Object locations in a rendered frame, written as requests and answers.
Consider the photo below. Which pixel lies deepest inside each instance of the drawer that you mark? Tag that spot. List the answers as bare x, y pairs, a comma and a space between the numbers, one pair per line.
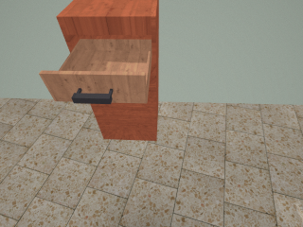
98, 65

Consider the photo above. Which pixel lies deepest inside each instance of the handle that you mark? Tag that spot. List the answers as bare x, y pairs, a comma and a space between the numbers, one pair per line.
92, 98

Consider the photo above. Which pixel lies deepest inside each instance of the cabinet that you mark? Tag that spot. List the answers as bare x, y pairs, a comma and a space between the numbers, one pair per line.
119, 20

